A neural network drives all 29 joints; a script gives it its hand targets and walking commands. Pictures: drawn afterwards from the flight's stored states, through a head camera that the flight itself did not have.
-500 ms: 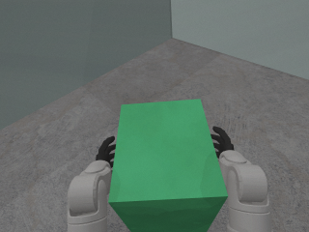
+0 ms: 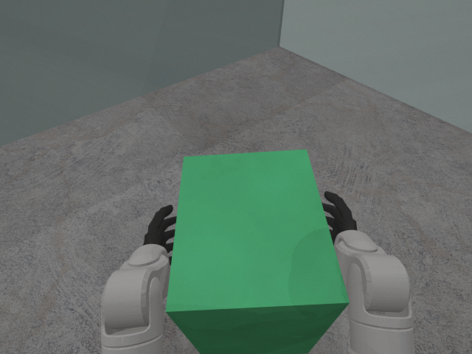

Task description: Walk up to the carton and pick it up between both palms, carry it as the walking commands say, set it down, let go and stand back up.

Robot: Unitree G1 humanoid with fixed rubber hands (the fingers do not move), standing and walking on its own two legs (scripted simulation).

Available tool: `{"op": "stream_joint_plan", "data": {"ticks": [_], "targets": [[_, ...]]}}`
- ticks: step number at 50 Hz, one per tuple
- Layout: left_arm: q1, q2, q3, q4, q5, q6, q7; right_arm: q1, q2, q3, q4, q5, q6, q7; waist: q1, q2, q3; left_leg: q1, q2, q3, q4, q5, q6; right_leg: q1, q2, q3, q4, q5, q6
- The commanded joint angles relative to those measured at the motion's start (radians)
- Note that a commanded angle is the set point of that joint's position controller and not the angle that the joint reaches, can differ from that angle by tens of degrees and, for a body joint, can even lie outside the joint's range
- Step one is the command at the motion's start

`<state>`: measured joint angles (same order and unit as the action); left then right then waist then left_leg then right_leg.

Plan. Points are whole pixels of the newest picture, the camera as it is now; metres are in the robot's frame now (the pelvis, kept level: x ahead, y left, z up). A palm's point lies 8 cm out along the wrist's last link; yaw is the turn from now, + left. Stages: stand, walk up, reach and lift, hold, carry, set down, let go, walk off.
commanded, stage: carry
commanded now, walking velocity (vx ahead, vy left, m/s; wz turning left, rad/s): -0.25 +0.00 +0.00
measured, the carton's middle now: (250, 263) +0.29 +0.01 +0.02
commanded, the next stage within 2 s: none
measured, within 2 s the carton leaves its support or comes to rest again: neither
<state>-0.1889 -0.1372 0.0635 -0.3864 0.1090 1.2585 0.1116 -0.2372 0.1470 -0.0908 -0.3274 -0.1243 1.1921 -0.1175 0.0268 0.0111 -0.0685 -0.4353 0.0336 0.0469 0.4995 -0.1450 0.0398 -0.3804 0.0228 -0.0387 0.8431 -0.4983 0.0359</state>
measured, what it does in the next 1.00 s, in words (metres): walks backwards: right foot, then left foot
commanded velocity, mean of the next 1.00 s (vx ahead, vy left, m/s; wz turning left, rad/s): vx -0.25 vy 0.00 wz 0.00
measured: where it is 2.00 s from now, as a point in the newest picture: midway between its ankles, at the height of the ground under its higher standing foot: outside the picture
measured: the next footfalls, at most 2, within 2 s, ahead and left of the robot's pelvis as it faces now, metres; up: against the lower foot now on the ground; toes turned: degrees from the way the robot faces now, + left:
right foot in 0.08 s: -0.06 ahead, -0.11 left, +0.00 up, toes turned -4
left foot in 0.50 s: -0.22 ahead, +0.12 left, +0.00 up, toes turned +5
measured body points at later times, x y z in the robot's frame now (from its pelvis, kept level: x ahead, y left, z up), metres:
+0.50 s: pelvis -0.21 +0.02 -0.01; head -0.19 +0.02 +0.44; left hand +0.06 +0.17 +0.06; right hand +0.09 -0.11 +0.07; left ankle -0.26 +0.12 -0.74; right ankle -0.10 -0.11 -0.74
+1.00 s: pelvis -0.43 +0.02 +0.00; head -0.42 +0.01 +0.45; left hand -0.15 +0.15 +0.07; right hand -0.15 -0.13 +0.06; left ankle -0.28 +0.12 -0.72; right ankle -0.47 -0.08 -0.74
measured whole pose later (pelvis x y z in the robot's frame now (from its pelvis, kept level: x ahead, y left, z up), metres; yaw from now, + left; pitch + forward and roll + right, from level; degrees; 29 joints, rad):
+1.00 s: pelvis -0.43 +0.02 +0.00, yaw +0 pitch +2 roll -1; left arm -0.16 -0.13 0.03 -0.32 0.11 1.25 0.10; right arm -0.19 0.14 -0.10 -0.31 -0.13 1.20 -0.11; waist -0.02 0.06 -0.03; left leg -0.54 0.03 0.07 0.55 -0.21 0.00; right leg -0.20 0.03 -0.07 0.49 -0.31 -0.03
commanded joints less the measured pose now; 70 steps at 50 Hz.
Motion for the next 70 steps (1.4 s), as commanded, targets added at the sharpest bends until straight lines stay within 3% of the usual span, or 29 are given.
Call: {"op": "stream_joint_plan", "data": {"ticks": [1, 4, 5, 6, 8, 12, 19, 23, 24, 25, 26, 27, 29, 32, 36, 40, 45, 47, 48, 49, 50, 52, 55, 62, 65, 67, 68, 69, 70], "targets": [[-0.471, -0.942, -0.705, -0.02, -0.428, -0.025, -0.266, -0.298, 0.958, 0.641, 0.025, 0.375, 0.03, 0.268, -0.035, 0.184, -0.344, 0.351, 0.24, -0.223, -0.066, 0.396, 0.118, 0.04, 0.004, -0.034, -0.329, 0.095, -0.019], [-0.479, -0.963, -0.681, -0.005, -0.423, -0.033, -0.275, -0.35, 0.98, 0.677, 0.015, 0.396, 0.024, 0.271, -0.04, 0.014, -0.305, 0.057, 0.14, -0.149, 0.014, 0.082, -0.005, 0.31, -0.154, 0.112, -0.54, 0.209, -0.044], [-0.458, -0.959, -0.672, 0.001, -0.4, -0.045, -0.276, -0.406, 0.988, 0.702, -0.043, 0.42, 0.025, 0.272, -0.02, -0.249, -0.263, -0.131, 0.013, -0.01, 0.121, -0.213, -0.07, 0.315, -0.377, 0.305, -0.506, 0.548, -0.155], [-0.475, -0.979, -0.668, -0.024, -0.403, -0.056, -0.277, -0.483, 1.011, 0.728, -0.087, 0.447, 0.02, 0.274, -0.014, -0.309, -0.237, -0.135, -0.003, 0.009, 0.399, -0.439, -0.071, 0.207, -0.463, 0.306, -0.48, 0.851, -0.265], [-0.52, -0.971, -0.657, -0.081, -0.416, -0.062, -0.276, -0.474, 1.039, 0.74, -0.06, 0.458, 0.006, 0.275, -0.025, -0.122, -0.226, -0.121, -0.051, -0.081, 0.684, -0.392, -0.061, 0.14, -0.382, 0.183, -0.444, 0.97, -0.234], [-0.492, -0.919, -0.622, -0.13, -0.393, -0.064, -0.266, -0.472, 1.025, 0.778, -0.112, 0.494, 0.009, 0.258, -0.027, -0.177, -0.271, -0.175, -0.07, -0.059, 0.713, -0.281, -0.096, 0.238, -0.269, 0.081, -0.393, 0.862, -0.168], [-0.372, -0.866, -0.613, -0.048, -0.374, -0.027, -0.277, -0.33, 0.957, 0.733, -0.026, 0.423, 0.042, 0.235, 0.001, -0.275, -0.337, -0.026, -0.083, 0.026, 0.278, -0.382, -0.072, 0.331, -0.314, 0.219, -0.418, 0.915, -0.202], [-0.445, -0.903, -0.658, -0.078, -0.4, -0.027, -0.282, -0.322, 0.999, 0.706, 0.006, 0.415, 0.034, 0.244, -0.011, -0.199, -0.347, 0.215, -0.047, 0.025, -0.095, -0.147, -0.06, 0.205, -0.254, 0.153, -0.392, 0.733, -0.131], [-0.454, -0.915, -0.678, -0.083, -0.413, -0.028, -0.281, -0.324, 0.998, 0.694, 0.002, 0.415, 0.031, 0.247, -0.006, -0.135, -0.344, 0.314, 0.013, -0.043, -0.144, -0.146, -0.054, 0.088, -0.226, 0.136, -0.373, 0.563, -0.086], [-0.468, -0.921, -0.695, -0.09, -0.424, -0.03, -0.28, -0.319, 0.995, 0.684, -0.009, 0.415, 0.031, 0.249, -0.014, 0.036, -0.319, 0.393, 0.183, -0.206, -0.198, -0.079, -0.026, -0.065, -0.165, 0.076, -0.277, 0.289, -0.043], [-0.535, -0.948, -0.724, -0.16, -0.452, -0.031, -0.282, -0.306, 1.001, 0.684, -0.008, 0.395, 0.014, 0.254, -0.034, 0.352, -0.273, 0.277, 0.412, -0.348, -0.202, 0.236, 0.122, -0.201, -0.056, -0.067, -0.069, -0.036, -0.01], [-0.642, -0.974, -0.748, -0.186, -0.471, -0.04, -0.283, -0.356, 1.034, 0.681, -0.034, 0.402, 0.008, 0.259, -0.042, 0.287, -0.243, 0.17, 0.396, -0.3, -0.183, 0.366, 0.17, -0.173, -0.049, 0.062, 0.186, -0.074, -0.042], [-0.643, -0.991, -0.766, -0.181, -0.488, -0.051, -0.279, -0.383, 1.031, 0.67, -0.083, 0.422, 0.001, 0.263, -0.025, 0.1, -0.251, 0.156, 0.273, -0.129, -0.13, 0.347, 0.108, -0.181, -0.017, 0.101, 0.352, 0.035, -0.046], [-0.592, -0.976, -0.75, -0.154, -0.477, -0.05, -0.268, -0.353, 0.998, 0.637, -0.064, 0.406, 0.002, 0.262, -0.025, 0.117, -0.269, 0.263, 0.206, -0.092, -0.091, 0.39, 0.094, -0.235, -0.006, 0.075, 0.414, 0.089, -0.013], [-0.538, -0.926, -0.747, -0.118, -0.455, -0.028, -0.253, -0.277, 0.954, 0.616, -0.007, 0.384, 0.02, 0.263, -0.037, 0.163, -0.3, 0.351, 0.225, -0.194, -0.124, 0.254, 0.112, -0.215, -0.004, 0.026, 0.24, 0.022, 0.013], [-0.489, -0.931, -0.722, -0.037, -0.419, -0.02, -0.248, -0.295, 0.947, 0.62, 0.016, 0.392, 0.031, 0.276, -0.05, 0.197, -0.315, 0.349, 0.255, -0.268, -0.168, 0.183, 0.116, -0.096, 0.007, 0.003, 0.014, -0.051, -0.012], [-0.482, -0.973, -0.693, -0.017, -0.406, -0.037, -0.25, -0.369, 0.983, 0.667, -0.011, 0.425, 0.028, 0.288, -0.039, 0.17, -0.321, 0.257, 0.215, -0.211, -0.227, 0.009, 0.057, 0.164, 0.023, -0.057, -0.412, 0.097, -0.065], [-0.473, -0.97, -0.676, -0.016, -0.408, -0.044, -0.256, -0.388, 0.98, 0.686, -0.027, 0.424, 0.024, 0.286, -0.036, 0.078, -0.288, 0.096, 0.116, -0.102, -0.162, -0.099, -0.053, 0.354, -0.059, 0.011, -0.613, 0.132, -0.085], [-0.479, -0.956, -0.665, -0.021, -0.406, -0.045, -0.261, -0.407, 0.977, 0.694, -0.025, 0.424, 0.024, 0.283, -0.037, -0.117, -0.288, -0.045, 0.065, -0.058, -0.014, -0.182, -0.084, 0.4, -0.244, 0.216, -0.628, 0.016, -0.114], [-0.468, -0.978, -0.666, -0.018, -0.377, -0.058, -0.263, -0.473, 0.979, 0.713, -0.093, 0.452, 0.026, 0.286, -0.011, -0.328, -0.215, -0.101, -0.018, 0.046, 0.274, -0.395, -0.108, 0.13, -0.472, 0.39, -0.646, 0.154, -0.266], [-0.511, -0.977, -0.657, -0.047, -0.397, -0.058, -0.266, -0.517, 1.006, 0.732, -0.091, 0.458, 0.021, 0.286, -0.018, -0.242, -0.14, -0.115, -0.007, -0.041, 0.513, -0.389, -0.099, 0.04, -0.466, 0.312, -0.627, 0.343, -0.291], [-0.561, -0.973, -0.662, -0.102, -0.418, -0.059, -0.272, -0.496, 1.047, 0.746, -0.08, 0.479, 0.007, 0.281, -0.037, -0.093, -0.157, -0.127, -0.051, -0.089, 0.695, -0.265, -0.082, 0.047, -0.331, 0.118, -0.537, 0.563, -0.185], [-0.51, -0.924, -0.635, -0.117, -0.403, -0.057, -0.268, -0.448, 1.019, 0.764, -0.083, 0.486, 0.013, 0.265, -0.034, -0.156, -0.225, -0.175, -0.072, -0.056, 0.761, -0.24, -0.101, 0.197, -0.267, 0.04, -0.415, 0.911, -0.162], [-0.393, -0.862, -0.609, -0.048, -0.379, -0.024, -0.281, -0.358, 0.949, 0.74, -0.037, 0.432, 0.047, 0.236, 0.0, -0.29, -0.313, -0.064, -0.08, 0.036, 0.306, -0.385, -0.082, 0.352, -0.319, 0.192, -0.374, 1.058, -0.202], [-0.426, -0.883, -0.634, -0.052, -0.389, -0.021, -0.283, -0.34, 0.979, 0.729, -0.003, 0.423, 0.042, 0.239, -0.011, -0.249, -0.329, 0.082, -0.085, 0.056, -0.011, -0.183, -0.067, 0.312, -0.292, 0.159, -0.355, 0.957, -0.174], [-0.444, -0.908, -0.668, -0.064, -0.403, -0.026, -0.28, -0.331, 0.985, 0.706, 0.002, 0.419, 0.034, 0.246, -0.007, -0.166, -0.346, 0.298, 0.015, -0.031, -0.142, -0.083, -0.068, 0.138, -0.233, 0.119, -0.318, 0.717, -0.095], [-0.46, -0.92, -0.685, -0.067, -0.415, -0.029, -0.279, -0.329, 0.989, 0.695, -0.012, 0.42, 0.032, 0.25, -0.014, -0.013, -0.327, 0.396, 0.154, -0.155, -0.168, 0.033, -0.045, -0.024, -0.192, 0.086, -0.247, 0.414, -0.055], [-0.503, -0.946, -0.709, -0.115, -0.433, -0.032, -0.279, -0.332, 0.994, 0.693, -0.007, 0.407, 0.02, 0.255, -0.023, 0.277, -0.277, 0.382, 0.386, -0.302, -0.137, 0.469, 0.076, -0.2, -0.073, -0.055, -0.114, 0.03, -0.011], [-0.615, -0.972, -0.741, -0.178, -0.46, -0.042, -0.279, -0.348, 1.031, 0.693, -0.025, 0.408, 0.008, 0.262, -0.042, 0.317, -0.278, 0.282, 0.402, -0.274, -0.1, 0.656, 0.162, -0.181, -0.067, 0.039, 0.126, -0.103, -0.041]]}}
